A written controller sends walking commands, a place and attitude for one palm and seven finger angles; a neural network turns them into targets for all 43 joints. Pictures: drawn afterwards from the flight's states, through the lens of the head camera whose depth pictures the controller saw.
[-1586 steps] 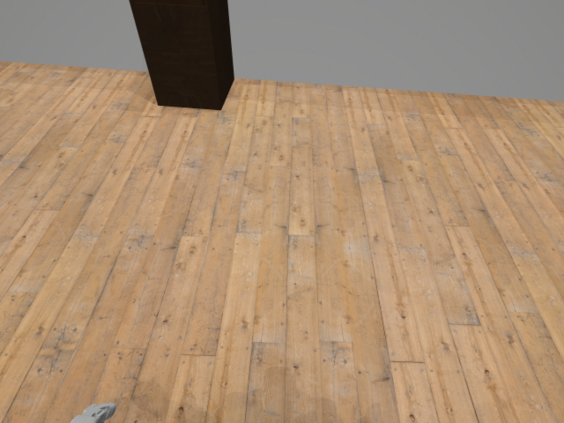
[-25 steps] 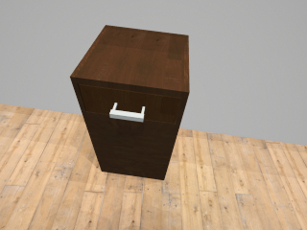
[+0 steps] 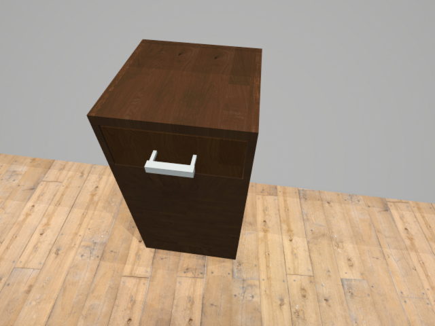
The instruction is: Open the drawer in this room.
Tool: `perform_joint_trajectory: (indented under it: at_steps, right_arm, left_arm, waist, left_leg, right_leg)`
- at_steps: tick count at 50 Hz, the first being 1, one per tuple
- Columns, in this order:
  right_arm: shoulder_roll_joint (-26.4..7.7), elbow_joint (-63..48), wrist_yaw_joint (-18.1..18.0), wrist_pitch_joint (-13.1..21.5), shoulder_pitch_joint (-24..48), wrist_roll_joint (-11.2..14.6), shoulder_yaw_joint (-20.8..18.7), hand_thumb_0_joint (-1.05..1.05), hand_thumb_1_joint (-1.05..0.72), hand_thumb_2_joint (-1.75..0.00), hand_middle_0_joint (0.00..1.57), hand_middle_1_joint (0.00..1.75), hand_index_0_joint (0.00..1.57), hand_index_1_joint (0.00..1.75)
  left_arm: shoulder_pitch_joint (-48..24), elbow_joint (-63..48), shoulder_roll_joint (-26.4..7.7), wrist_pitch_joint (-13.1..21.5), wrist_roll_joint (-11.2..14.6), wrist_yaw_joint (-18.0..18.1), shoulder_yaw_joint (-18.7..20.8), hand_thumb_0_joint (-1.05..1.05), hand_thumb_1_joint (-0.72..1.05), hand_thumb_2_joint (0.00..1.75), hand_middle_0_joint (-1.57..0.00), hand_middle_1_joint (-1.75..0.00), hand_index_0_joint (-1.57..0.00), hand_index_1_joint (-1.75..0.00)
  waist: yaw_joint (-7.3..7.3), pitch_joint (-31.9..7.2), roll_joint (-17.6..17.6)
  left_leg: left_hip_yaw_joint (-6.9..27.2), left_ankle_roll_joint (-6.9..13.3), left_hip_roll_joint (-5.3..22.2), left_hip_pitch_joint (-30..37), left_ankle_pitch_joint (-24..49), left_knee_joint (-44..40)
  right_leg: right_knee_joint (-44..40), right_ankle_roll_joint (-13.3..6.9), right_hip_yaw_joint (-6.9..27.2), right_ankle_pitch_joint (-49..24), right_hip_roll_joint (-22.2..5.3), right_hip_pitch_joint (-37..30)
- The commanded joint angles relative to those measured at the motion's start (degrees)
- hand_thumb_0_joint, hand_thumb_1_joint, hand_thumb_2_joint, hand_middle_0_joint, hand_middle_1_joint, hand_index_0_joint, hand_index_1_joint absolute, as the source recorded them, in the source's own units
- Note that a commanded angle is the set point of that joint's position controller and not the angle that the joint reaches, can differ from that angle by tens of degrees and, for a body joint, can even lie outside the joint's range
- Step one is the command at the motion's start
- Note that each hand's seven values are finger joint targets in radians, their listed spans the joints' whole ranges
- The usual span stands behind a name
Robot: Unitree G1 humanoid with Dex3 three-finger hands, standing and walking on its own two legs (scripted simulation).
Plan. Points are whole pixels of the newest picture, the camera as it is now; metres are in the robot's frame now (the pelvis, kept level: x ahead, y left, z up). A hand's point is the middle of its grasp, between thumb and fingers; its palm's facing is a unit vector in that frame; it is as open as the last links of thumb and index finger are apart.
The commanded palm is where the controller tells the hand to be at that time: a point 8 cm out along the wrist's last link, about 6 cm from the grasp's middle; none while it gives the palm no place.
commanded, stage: look again from close up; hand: left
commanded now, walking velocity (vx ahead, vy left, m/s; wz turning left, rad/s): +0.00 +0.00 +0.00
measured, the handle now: (172, 162) +0.53 +0.15 -0.07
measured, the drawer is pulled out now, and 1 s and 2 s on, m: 0.00 0.00 0.00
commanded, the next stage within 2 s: raise the hand with hooked fingers in 0.62 s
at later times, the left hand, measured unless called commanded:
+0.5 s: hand out of the picture -0.04 +0.21 -0.17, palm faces -0.01 -0.98 -0.21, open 7.4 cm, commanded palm none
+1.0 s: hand (111, 280) +0.20 +0.21 -0.02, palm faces -0.05 -0.49 -0.87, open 7.8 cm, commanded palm +0.12 +0.24 -0.03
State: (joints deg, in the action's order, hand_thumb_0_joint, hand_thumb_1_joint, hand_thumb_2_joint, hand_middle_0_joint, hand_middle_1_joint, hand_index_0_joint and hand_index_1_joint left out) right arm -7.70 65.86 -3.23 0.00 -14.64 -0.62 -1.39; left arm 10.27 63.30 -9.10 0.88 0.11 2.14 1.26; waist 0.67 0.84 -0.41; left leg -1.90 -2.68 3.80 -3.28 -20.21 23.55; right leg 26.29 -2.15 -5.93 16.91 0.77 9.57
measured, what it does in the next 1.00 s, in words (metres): stands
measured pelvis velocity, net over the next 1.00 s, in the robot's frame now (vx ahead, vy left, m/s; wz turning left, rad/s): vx -0.03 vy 0.02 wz -0.07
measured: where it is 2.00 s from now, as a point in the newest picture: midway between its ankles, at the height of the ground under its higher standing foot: outside the picture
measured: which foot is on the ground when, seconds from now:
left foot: down 0.00-1.00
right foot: down 0.00-1.00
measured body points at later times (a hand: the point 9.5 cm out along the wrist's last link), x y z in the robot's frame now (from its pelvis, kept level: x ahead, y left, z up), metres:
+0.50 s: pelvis -0.03 +0.03 +0.00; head -0.02 +0.02 +0.45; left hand -0.04 +0.26 -0.15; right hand -0.04 -0.18 -0.17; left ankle -0.06 +0.13 -0.74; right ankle -0.03 -0.09 -0.74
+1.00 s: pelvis -0.03 +0.02 -0.02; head -0.01 -0.02 +0.43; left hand +0.20 +0.23 +0.03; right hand +0.14 -0.25 -0.11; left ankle -0.06 +0.13 -0.74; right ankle -0.03 -0.09 -0.74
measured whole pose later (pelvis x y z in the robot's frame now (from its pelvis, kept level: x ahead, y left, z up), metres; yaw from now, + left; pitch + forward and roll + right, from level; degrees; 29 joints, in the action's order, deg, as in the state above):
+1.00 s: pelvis -0.03 +0.02 -0.02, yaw -4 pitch +7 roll +2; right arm -15.9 39.6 -1.3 8.0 -8.5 -1.4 -3.2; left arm 20.2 2.2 -15.7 -2.1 -37.8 17.0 -3.4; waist 0.1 -6.0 -3.0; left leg -7.1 0.5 0.8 -20.6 -21.6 35.6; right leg 39.9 -1.0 -0.7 19.8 -1.7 27.0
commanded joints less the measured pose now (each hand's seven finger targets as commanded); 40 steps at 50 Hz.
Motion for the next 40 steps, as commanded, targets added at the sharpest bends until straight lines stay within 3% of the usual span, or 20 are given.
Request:
perform_joint_trajectory:
  at_steps: [1,4,5,6,7,9,10,12,13,14,16,18,22,31,35,36,37,38,39,40]
  right_arm:
    - [-4.0,-0.5,0.1,0.5,-5.7,-0.1,-0.3,0.00,-0.90,-0.90,0.20,0.30,0.20,0.30]
    - [-4.4,-1.0,0.2,0.4,-5.5,-0.1,-0.1,0.00,-0.90,-0.90,0.20,0.30,0.20,0.30]
    - [-8.4,-5.4,1.1,0.9,2.2,0.3,-1.0,0.00,-0.90,-0.90,0.20,0.30,0.20,0.30]
    - [-4.0,-8.3,1.3,0.5,-0.5,0.4,-0.4,0.00,-0.90,-0.90,0.20,0.30,0.20,0.30]
    - [-4.2,-8.4,1.3,0.6,-0.6,0.4,-0.4,0.00,-0.90,-0.90,0.20,0.30,0.20,0.30]
    - [-2.9,-8.0,2.0,0.5,-4.9,0.6,0.1,0.00,-0.90,-0.90,0.20,0.30,0.20,0.30]
    - [-3.7,-7.5,2.1,0.6,-6.9,0.3,0.1,0.00,-0.90,-0.90,0.20,0.30,0.20,0.30]
    - [-7.0,-7.6,2.0,1.2,-7.2,-0.4,0.2,0.00,-0.90,-0.90,0.20,0.30,0.20,0.30]
    - [-7.6,-8.3,2.0,1.2,-5.4,-0.6,0.4,0.00,-0.90,-0.90,0.20,0.30,0.20,0.30]
    - [-7.7,-8.4,2.0,1.2,-4.2,-0.6,0.6,0.00,-0.90,-0.90,0.20,0.30,0.20,0.30]
    - [-7.7,-9.0,1.8,1.1,-3.0,-0.4,0.9,0.00,-0.90,-0.90,0.20,0.30,0.20,0.30]
    - [-7.8,-9.0,1.8,1.2,-4.1,-0.2,1.2,0.00,-0.90,-0.90,0.20,0.30,0.20,0.30]
    - [-8.0,-7.9,1.9,1.3,-5.7,-0.3,1.4,0.00,-0.90,-0.90,0.20,0.30,0.20,0.30]
    - [-6.3,-4.7,1.5,2.0,-8.5,-0.1,2.1,0.00,-0.90,-0.90,0.20,0.30,0.20,0.30]
    - [-5.5,-3.4,1.2,2.0,-8.7,-0.1,2.1,0.00,-0.90,-0.90,0.20,0.30,0.20,0.30]
    - [-8.0,-7.4,1.8,2.0,-1.9,0.7,1.0,0.00,-0.90,-0.90,0.20,0.30,0.20,0.30]
    - [-16.9,-25.8,-1.1,11.0,-2.0,3.4,0.4,0.00,-0.90,-0.90,0.20,0.30,0.20,0.30]
    - [-11.9,-22.6,-3.5,16.4,3.4,2.8,0.3,0.00,-0.90,-0.90,0.20,0.30,0.20,0.30]
    - [-11.4,-18.5,-3.4,18.2,2.2,3.1,-1.3,0.00,-0.90,-0.90,0.20,0.30,0.20,0.30]
    - [-8.5,-18.9,-3.1,18.6,1.9,3.8,-0.7,0.00,-0.90,-0.90,0.20,0.30,0.20,0.30]
  left_arm:
    - [5.1,-0.3,-4.7,0.1,-0.3,0.2,0.4,0.00,0.90,0.90,-0.20,-0.30,-0.20,-0.30]
    - [5.5,-0.3,-4.8,0.1,-0.3,0.1,0.2,0.00,0.90,0.90,-0.20,-0.30,-0.20,-0.30]
    - [12.9,1.7,-8.3,1.5,-1.1,2.6,1.1,0.00,0.90,0.90,-0.20,-0.30,-0.20,-0.30]
    - [13.2,-0.8,-10.4,2.3,-1.5,2.4,1.6,0.00,0.90,0.90,-0.20,-0.30,-0.20,-0.30]
    - [11.3,-1.6,-9.0,2.7,-1.6,2.0,0.9,0.00,0.90,0.90,-0.20,-0.30,-0.20,-0.30]
    - [7.1,-3.3,-8.7,2.3,-1.3,1.3,0.5,0.00,0.90,0.90,-0.20,-0.30,-0.20,-0.30]
    - [5.7,-3.9,-8.3,1.8,-1.0,1.2,0.4,0.00,0.90,0.90,-0.20,-0.30,-0.20,-0.30]
    - [5.9,-4.2,-5.5,0.8,-0.4,0.7,-0.2,0.00,0.90,0.90,-0.20,-0.30,-0.20,-0.30]
    - [6.3,-4.4,-4.9,0.3,-0.6,0.5,-0.4,0.00,0.90,0.90,-0.20,-0.30,-0.20,-0.30]
    - [6.5,-3.8,-4.8,-0.3,-0.8,0.3,-0.5,0.00,0.90,0.90,-0.20,-0.30,-0.20,-0.30]
    - [8.4,-3.0,-4.2,-0.4,-1.0,-0.2,-1.0,0.00,0.90,0.90,-0.20,-0.30,-0.20,-0.30]
    - [9.4,-2.4,-4.4,-0.3,-1.0,-0.4,-1.3,0.00,0.90,0.90,-0.20,-0.30,-0.20,-0.30]
    - [10.3,-2.2,-4.1,-0.4,-0.9,-0.6,-1.3,0.00,0.90,0.90,-0.20,-0.30,-0.20,-0.30]
    - [10.8,-1.1,-4.1,0.3,-0.6,-0.4,-1.1,0.00,0.90,0.90,-0.20,-0.30,-0.20,-0.30]
    - [10.7,-0.6,-3.6,0.4,-0.6,-0.2,-1.0,0.00,0.90,0.90,-0.20,-0.30,-0.20,-0.30]
    - [14.6,1.3,-6.4,1.2,-1.0,2.3,-0.7,0.00,0.90,0.90,-0.20,-0.30,-0.20,-0.30]
    - [-30.1,-84.1,-21.4,11.2,-8.4,2.2,-3.6,0.00,0.88,0.89,-0.20,-0.32,-0.20,-0.32]
    - [-5.7,-67.2,-19.0,5.5,-9.6,6.3,-0.3,0.00,0.85,0.88,-0.20,-0.33,-0.20,-0.33]
    - [-2.2,-64.2,-13.4,1.3,-7.0,9.7,-0.9,0.00,0.83,0.87,-0.21,-0.34,-0.21,-0.34]
    - [12.9,-55.8,-2.9,-4.4,-9.2,10.3,-6.9,0.00,0.81,0.86,-0.21,-0.36,-0.21,-0.36]
  waist:
    - [-0.56,2.3,0.5]
    - [-0.55,3.4,1.4]
    - [-4.30,7.1,4.1]
    - [-1.58,1.2,4.9]
    - [-0.85,-1.0,0.8]
    - [1.43,-7.0,0.8]
    - [2.43,-7.1,2.7]
    - [1.47,-3.1,-1.3]
    - [0.40,-0.2,-3.4]
    - [-0.11,3.1,-8.7]
    - [-1.14,7.7,-6.0]
    - [-1.05,8.5,-1.0]
    - [-1.20,7.7,-0.3]
    - [-0.89,2.3,1.3]
    - [-0.85,3.5,0.5]
    - [-3.23,4.7,13.0]
    - [2.38,-23.6,-7.1]
    - [-1.89,-20.1,-16.1]
    - [-1.03,-14.5,-15.3]
    - [-0.63,-8.6,-10.5]
  left_leg:
    - [1.2,2.1,3.4,-3.1,21.7,-2.5]
    - [1.2,2.2,3.3,-3.1,19.4,-3.6]
    - [-3.2,1.2,1.5,-13.3,11.0,12.7]
    - [0.7,2.8,0.3,-16.6,-4.0,16.3]
    - [1.4,2.9,0.5,-16.1,-5.8,16.4]
    - [-0.9,2.5,-0.2,-8.3,-1.2,8.4]
    - [-0.4,2.6,-0.3,-5.3,4.3,4.1]
    - [3.8,4.5,4.1,-7.1,8.7,0.5]
    - [4.7,5.2,5.0,-10.1,7.5,-1.3]
    - [6.0,5.8,5.7,-12.5,5.7,-4.0]
    - [6.4,6.3,5.1,-16.1,1.8,-6.1]
    - [5.9,6.0,3.7,-16.4,-1.9,-6.6]
    - [6.4,6.4,3.4,-15.9,-5.0,-8.2]
    - [3.3,5.9,2.2,-9.9,10.8,-3.0]
    - [2.7,5.6,2.1,-9.1,14.2,-2.2]
    - [1.4,3.4,3.4,-14.5,17.3,9.0]
    - [1.0,5.9,-2.8,0.2,26.8,1.2]
    - [1.1,5.0,-0.8,3.1,39.0,0.7]
    - [1.1,2.8,-0.7,-1.4,34.2,0.6]
    - [2.0,2.8,-0.1,-5.7,31.4,0.1]
  right_leg:
    - [-4.4,0.1,5.8,-26.7,-7.8,-2.8]
    - [-5.4,0.2,6.2,-24.7,-7.6,-2.3]
    - [-3.6,4.8,11.9,-53.2,-11.4,-2.1]
    - [-2.1,1.1,15.5,-61.1,-15.9,-8.0]
    - [-2.2,-3.1,14.6,-60.2,-16.5,-8.3]
    - [-1.9,-5.1,9.5,-39.7,-12.8,-5.5]
    - [-0.6,-3.8,8.2,-26.6,-11.2,-2.2]
    - [-0.1,-0.9,6.6,-7.1,-6.3,2.5]
    - [-0.7,-0.4,6.0,-2.7,-5.2,3.1]
    - [0.6,0.0,5.0,0.5,-4.4,3.8]
    - [0.2,0.2,4.9,-0.4,-4.1,3.5]
    - [-1.2,-0.1,6.2,-0.2,-4.7,3.7]
    - [-0.8,0.0,5.9,-0.2,-4.9,3.4]
    - [-0.3,-0.1,6.7,-8.9,-6.6,1.0]
    - [0.0,-0.2,6.8,-11.9,-6.7,1.4]
    - [-1.1,1.1,9.6,-35.3,-9.8,1.1]
    - [4.4,-0.5,11.9,-27.4,-3.2,-2.1]
    - [6.7,-1.3,7.3,-13.9,-2.2,1.3]
    - [7.6,-0.3,4.5,-5.4,-1.6,6.2]
    - [7.6,0.4,3.3,-3.3,-1.6,9.4]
